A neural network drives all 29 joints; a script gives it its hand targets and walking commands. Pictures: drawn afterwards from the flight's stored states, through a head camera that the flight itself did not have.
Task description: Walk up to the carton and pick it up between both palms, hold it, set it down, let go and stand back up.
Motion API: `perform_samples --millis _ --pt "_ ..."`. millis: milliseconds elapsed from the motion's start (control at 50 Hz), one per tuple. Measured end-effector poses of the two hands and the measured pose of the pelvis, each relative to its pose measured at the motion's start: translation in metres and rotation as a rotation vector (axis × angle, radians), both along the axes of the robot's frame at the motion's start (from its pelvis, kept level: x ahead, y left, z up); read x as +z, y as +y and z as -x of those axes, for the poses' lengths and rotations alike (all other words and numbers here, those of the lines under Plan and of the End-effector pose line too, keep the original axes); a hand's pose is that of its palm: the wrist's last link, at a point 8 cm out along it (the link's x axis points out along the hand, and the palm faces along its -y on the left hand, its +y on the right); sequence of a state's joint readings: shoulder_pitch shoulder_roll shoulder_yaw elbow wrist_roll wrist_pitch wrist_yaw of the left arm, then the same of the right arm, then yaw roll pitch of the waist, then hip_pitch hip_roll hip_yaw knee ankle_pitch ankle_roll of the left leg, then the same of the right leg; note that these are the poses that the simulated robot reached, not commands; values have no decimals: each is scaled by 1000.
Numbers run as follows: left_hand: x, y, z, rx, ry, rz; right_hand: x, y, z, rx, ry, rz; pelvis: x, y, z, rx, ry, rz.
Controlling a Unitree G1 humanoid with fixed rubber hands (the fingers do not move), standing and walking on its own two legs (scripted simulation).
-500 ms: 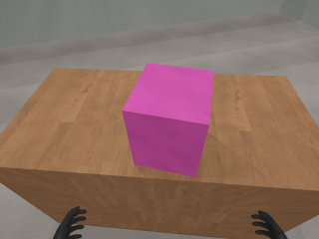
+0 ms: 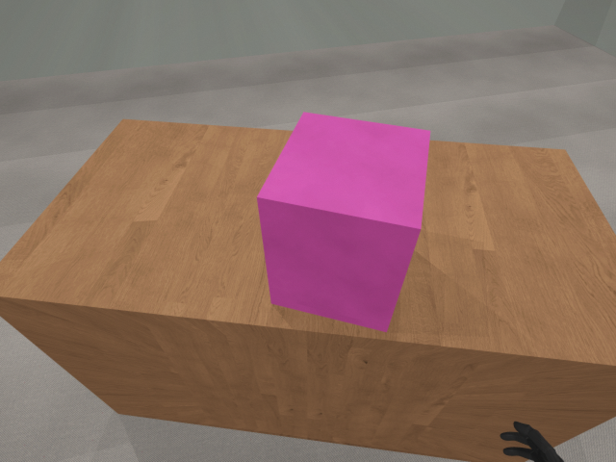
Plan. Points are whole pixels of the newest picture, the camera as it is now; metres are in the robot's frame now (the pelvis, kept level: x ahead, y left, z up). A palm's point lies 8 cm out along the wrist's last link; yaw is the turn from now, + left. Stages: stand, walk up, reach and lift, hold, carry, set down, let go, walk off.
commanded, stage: stand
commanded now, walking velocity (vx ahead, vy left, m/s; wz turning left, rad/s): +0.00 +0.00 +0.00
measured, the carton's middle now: (345, 223) +0.46 -0.04 +0.04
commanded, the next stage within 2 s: none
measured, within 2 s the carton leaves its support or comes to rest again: neither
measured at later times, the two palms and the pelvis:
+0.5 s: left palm out of the picture +0.06 +0.29 -0.10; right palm out of the picture +0.07 -0.31 -0.11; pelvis -0.01 -0.01 +0.00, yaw +0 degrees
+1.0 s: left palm out of the picture +0.06 +0.29 -0.11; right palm out of the picture +0.08 -0.31 -0.10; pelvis +0.00 -0.01 +0.00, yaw +0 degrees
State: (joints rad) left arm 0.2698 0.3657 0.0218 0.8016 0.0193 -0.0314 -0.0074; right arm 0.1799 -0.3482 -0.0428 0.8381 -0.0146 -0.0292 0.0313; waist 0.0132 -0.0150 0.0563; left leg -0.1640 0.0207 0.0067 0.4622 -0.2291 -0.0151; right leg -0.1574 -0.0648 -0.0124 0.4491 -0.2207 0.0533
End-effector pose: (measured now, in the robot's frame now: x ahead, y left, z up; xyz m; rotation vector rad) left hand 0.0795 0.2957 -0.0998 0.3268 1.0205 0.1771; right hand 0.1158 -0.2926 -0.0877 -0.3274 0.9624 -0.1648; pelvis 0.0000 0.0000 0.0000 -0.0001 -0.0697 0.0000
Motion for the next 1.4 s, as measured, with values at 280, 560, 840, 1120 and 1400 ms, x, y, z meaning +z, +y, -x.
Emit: perform_samples --millis 280,560,840,1120,1400 --pt "1 10 17 23 68 -32 -16 -4 42 -32 125 -5 2 0 9 8 -2 -1" --pt "-3 -3 22 42 105 -18 -18 -16 41 -43 155 0 3 -8 6 6 1 -5" --pt "-8 -9 21 58 126 -8 -14 -23 32 -50 146 17 4 -13 0 -2 -1 -2" --pt "-6 -5 16 63 133 -18 -17 -23 42 -74 171 17 6 -12 0 -7 2 -3" --pt "-4 0 11 61 133 -27 -15 -26 49 -98 183 26 6 -10 1 -15 0 -3"
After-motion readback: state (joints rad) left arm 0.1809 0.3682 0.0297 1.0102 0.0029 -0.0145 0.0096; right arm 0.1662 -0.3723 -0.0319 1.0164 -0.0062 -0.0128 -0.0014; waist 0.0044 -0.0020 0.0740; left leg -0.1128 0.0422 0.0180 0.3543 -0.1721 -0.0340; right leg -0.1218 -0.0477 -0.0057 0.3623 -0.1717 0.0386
